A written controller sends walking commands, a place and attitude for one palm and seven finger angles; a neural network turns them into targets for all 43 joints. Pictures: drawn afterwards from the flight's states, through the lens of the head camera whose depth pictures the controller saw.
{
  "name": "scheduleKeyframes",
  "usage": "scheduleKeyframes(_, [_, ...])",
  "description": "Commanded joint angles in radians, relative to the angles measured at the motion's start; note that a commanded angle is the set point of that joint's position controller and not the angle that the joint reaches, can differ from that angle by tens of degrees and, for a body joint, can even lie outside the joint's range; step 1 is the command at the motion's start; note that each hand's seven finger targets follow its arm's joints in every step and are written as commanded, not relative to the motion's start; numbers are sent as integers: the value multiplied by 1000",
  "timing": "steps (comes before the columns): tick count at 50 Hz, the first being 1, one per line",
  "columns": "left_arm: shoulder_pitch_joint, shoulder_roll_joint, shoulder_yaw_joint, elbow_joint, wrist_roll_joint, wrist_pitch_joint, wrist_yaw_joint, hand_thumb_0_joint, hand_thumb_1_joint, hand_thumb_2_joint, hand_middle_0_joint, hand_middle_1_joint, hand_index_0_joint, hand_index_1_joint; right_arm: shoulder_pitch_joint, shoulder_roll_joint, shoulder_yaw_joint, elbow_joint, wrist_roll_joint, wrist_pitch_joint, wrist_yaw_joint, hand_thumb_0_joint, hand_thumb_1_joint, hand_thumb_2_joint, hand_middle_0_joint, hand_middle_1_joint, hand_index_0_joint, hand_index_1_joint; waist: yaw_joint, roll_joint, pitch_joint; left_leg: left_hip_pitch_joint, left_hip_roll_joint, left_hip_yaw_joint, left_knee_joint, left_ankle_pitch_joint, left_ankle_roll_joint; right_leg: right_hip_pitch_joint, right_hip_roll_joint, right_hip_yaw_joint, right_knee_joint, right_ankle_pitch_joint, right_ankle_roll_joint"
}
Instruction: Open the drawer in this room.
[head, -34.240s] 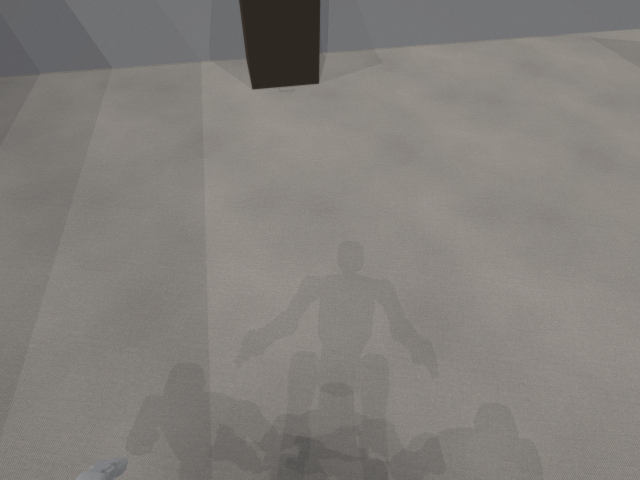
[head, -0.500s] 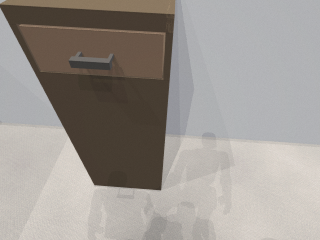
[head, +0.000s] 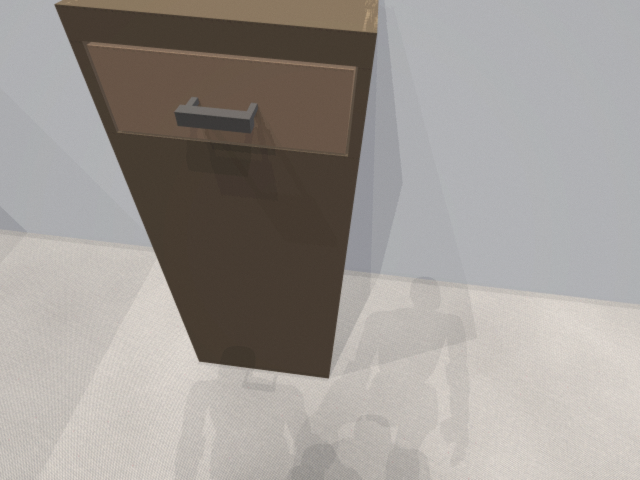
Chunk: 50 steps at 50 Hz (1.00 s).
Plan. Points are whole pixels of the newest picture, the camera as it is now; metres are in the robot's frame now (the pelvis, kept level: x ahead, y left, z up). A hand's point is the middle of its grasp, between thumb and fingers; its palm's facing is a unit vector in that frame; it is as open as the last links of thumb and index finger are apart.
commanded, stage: come to a stop and stand still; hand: left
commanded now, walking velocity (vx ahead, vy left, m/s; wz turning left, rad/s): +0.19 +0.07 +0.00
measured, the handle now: (219, 112) +0.57 +0.20 +0.18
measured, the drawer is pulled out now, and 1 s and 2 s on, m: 0.00 0.00 0.00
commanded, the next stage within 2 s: look again from close up in 1.16 s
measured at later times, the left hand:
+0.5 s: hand out of the picture +0.07 +0.19 -0.17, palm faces +0.01 -0.97 -0.23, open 7.3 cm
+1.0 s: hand out of the picture +0.02 +0.20 -0.17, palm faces +0.01 -0.98 -0.21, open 7.4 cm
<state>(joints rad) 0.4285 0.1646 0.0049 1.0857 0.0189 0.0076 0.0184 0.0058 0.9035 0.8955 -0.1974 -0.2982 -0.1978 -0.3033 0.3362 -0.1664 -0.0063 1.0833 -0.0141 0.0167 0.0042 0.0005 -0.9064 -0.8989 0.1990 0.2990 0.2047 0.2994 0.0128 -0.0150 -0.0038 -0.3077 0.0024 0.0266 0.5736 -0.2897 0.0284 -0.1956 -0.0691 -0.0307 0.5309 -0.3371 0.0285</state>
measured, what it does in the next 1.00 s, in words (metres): stands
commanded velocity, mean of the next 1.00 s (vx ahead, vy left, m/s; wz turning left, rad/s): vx -0.03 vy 0.01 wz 0.00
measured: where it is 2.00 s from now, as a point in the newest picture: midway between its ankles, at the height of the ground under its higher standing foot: outside the picture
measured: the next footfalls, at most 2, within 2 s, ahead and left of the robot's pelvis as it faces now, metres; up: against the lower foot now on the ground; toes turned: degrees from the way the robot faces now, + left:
none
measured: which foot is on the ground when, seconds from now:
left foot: down 0.00-1.00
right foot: down 0.00-1.00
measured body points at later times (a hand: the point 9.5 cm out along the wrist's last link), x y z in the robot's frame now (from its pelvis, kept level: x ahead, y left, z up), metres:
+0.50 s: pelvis +0.04 +0.01 +0.00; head +0.06 +0.01 +0.45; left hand +0.07 +0.24 -0.15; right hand +0.04 -0.21 -0.16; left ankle +0.04 +0.11 -0.73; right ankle +0.02 -0.11 -0.73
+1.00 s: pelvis -0.01 +0.02 +0.00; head -0.02 +0.03 +0.45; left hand +0.02 +0.25 -0.15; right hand +0.04 -0.21 -0.14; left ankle +0.04 +0.11 -0.73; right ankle +0.02 -0.11 -0.73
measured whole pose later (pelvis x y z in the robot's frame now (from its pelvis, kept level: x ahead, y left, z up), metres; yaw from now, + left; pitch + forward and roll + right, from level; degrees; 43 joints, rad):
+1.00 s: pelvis -0.01 +0.02 +0.00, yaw -1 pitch -2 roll +0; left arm 0.32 0.18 -0.01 0.99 0.02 0.02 0.03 0.01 0.90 0.90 -0.20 -0.30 -0.20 -0.30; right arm 0.27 -0.19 0.00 0.99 -0.02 0.01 0.00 0.00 -0.92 -0.90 0.20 0.30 0.21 0.30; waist 0.00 0.00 -0.01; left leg -0.26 -0.03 0.06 0.49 -0.20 0.05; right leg -0.24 -0.05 -0.06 0.50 -0.23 0.02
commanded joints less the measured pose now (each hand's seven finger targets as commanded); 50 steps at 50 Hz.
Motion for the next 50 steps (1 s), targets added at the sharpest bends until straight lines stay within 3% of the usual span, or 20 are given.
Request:
scheduleKeyframes(1, [42, 135, 34, -30, 1, -25, 5, 0, 900, 900, -200, -300, -200, -300, 23, -72, -17, -62, -4, -33, -7, 0, -900, -900, 200, 300, 200, 300, -12, -101, 137, -51, 3, 23, -5, -123, 10, -132, -125, 172, -230, -325, -120])
scheduleKeyframes(4, [5, 104, 34, -42, 7, -19, 2, 0, 900, 900, -200, -300, -200, -300, 93, -95, -26, -39, -5, -38, -9, 0, -900, -900, 200, 300, 200, 300, -38, 19, 183, 3, 48, -72, -136, -239, 31, -225, -45, 67, -95, -321, -96])
scheduleKeyframes(6, [9, 44, 25, -50, 10, -24, -3, 0, 900, 900, -200, -300, -200, -300, 151, -142, -34, -19, -8, -48, -17, 0, -900, -900, 200, 300, 200, 300, -44, 203, 172, 48, 191, -296, -314, -306, 107, -268, 55, -75, 157, -181, -64])
scheduleKeyframes(7, [1, 19, 15, -55, 13, -31, -1, 0, 900, 900, -200, -300, -200, -300, 148, -146, -33, -17, -6, -51, -25, 0, -900, -900, 200, 300, 200, 300, -34, 209, 166, 97, 239, -372, -335, -200, 153, -318, 59, -74, 219, -157, -62])
scheduleKeyframes(9, [-6, 0, 7, -46, 5, -40, 3, 0, 900, 900, -200, -300, -200, -300, 105, -109, -19, -21, -4, -59, -34, 0, -900, -900, 200, 300, 200, 300, -7, 143, 114, 91, 245, -291, -274, 177, 173, -241, 25, -33, 188, -143, -60])
scheduleKeyframes(11, [81, 2, 8, -9, -6, -49, 10, 0, 900, 900, -200, -300, -200, -300, 27, -76, 0, -32, 7, -64, -43, 0, -900, -900, 200, 300, 200, 300, 48, 59, 37, 17, 153, -123, -131, 419, 100, 15, 0, 25, -77, 143, -47])
scheduleKeyframes(12, [90, 34, 7, 5, -8, -57, 15, 0, 900, 900, -200, -300, -200, -300, 16, -53, 4, -36, 14, -68, -43, 0, -900, -900, 200, 300, 200, 300, 32, -11, 15, -2, 98, -58, -102, 376, 43, 76, -63, 94, -104, 386, -61])
scheduleKeyframes(13, [74, 66, 6, -2, -13, -57, 20, 0, 900, 900, -200, -300, -200, -300, 30, -39, 5, -32, 16, -68, -42, 0, -900, -900, 200, 300, 200, 300, 12, -13, 5, -1, 75, -36, -135, 287, 13, 104, -116, 109, -85, 588, -76])
scheduleKeyframes(15, [29, 83, 9, -9, -14, -49, 25, 0, 900, 900, -200, -300, -200, -300, 23, -42, -3, -19, 14, -50, -43, 0, -900, -900, 200, 300, 200, 300, 4, -81, 28, 31, 72, -31, -131, 274, -3, 77, -115, 88, -46, 693, -76])
scheduleKeyframes(17, [10, 84, 15, -30, -10, -40, 33, 0, 900, 900, -200, -300, -200, -300, 32, -50, -12, -19, 12, -43, -45, 0, -900, -900, 200, 300, 200, 300, 2, -66, 5, 61, 83, -28, -120, 386, 1, 75, -108, 76, -16, 722, -70])
scheduleKeyframes(20, [-22, 91, 23, -54, -8, -25, 38, 0, 900, 900, -200, -300, -200, -300, 25, -64, -20, -14, 8, -36, -47, 0, -900, -900, 200, 300, 200, 300, 4, -19, -15, 108, 100, -33, -92, 525, 11, 39, -84, 64, 6, 610, -63])
scheduleKeyframes(26, [-87, 86, 24, -96, -5, -7, 30, 0, 900, 900, -200, -300, -200, -300, -28, -82, -25, -47, 3, -29, -39, 0, -900, -900, 200, 300, 200, 300, 3, 22, -4, 87, 119, -71, -140, 392, 30, -8, -40, 57, -27, 312, -54])
scheduleKeyframes(27, [-31, 129, 24, -72, -1, -19, 65, 0, 900, 900, -200, -300, -200, -300, -116, -132, -31, -130, 21, -39, -32, 0, -900, -900, 200, 300, 200, 300, 19, -19, 6, 79, 140, -38, 49, 445, -5, -28, -93, 107, -77, 574, -51])
scheduleKeyframes(28, [-68, 169, 26, -95, 0, -35, 58, 0, 900, 900, -200, -300, -200, -300, -105, -119, -25, -164, 17, -31, -23, 0, -900, -900, 200, 300, 200, 300, -16, -46, -41, 57, 87, -4, 36, 282, -27, 34, -147, 141, -51, 702, -84])
scheduleKeyframes(29, [-104, 166, 25, -129, -4, -39, 54, 0, 900, 900, -200, -300, -200, -300, -18, -84, -22, -157, 5, -29, -20, 0, -900, -900, 200, 300, 200, 300, -42, -110, -141, 58, 61, -12, -7, 129, -15, 98, -156, 134, -10, 650, -108])
scheduleKeyframes(30, [-133, 160, 25, -147, -5, -34, 49, 0, 900, 900, -200, -300, -200, -300, -22, -89, -24, -158, 3, -28, -19, 0, -900, -900, 200, 300, 200, 300, -38, -81, -155, 79, 54, -16, -32, 153, -8, 94, -135, 114, 7, 599, -107])
scheduleKeyframes(33, [-154, 146, 17, -164, -3, -10, 36, 0, 900, 900, -200, -300, -200, -300, -57, -120, -22, -171, -3, -25, -18, 0, -900, -900, 200, 300, 200, 300, -20, 92, -6, 54, 119, -96, -105, 276, 24, -34, -33, 43, -4, 186, -72])
scheduleKeyframes(37, [-149, 133, 8, -171, 0, 0, 22, 0, 900, 900, -200, -300, -200, -300, -89, -147, -21, -195, -4, -18, -15, 0, -900, -900, 200, 300, 200, 300, -15, 24, 123, -77, 103, -132, -220, -91, 25, -66, -9, 45, -75, -8, -63])
scheduleKeyframes(42, [-116, 133, 7, -171, 2, -5, 15, 0, 900, 900, -200, -300, -200, -300, -77, -154, -21, -185, -8, -21, -12, 0, -900, -900, 200, 300, 200, 300, -12, 30, 98, -80, 98, -144, -271, -194, 24, -57, -13, 44, -106, -30, -57])
scheduleKeyframes(50, [-77, 114, 1, -134, 2, -17, 10, 0, 900, 900, -200, -300, -200, -300, -41, -140, -14, -139, -4, -28, -14, 0, -900, -900, 200, 300, 200, 300, -17, 4, 84, -46, 92, -131, -273, -156, 19, -67, -29, 57, -157, -31, -52])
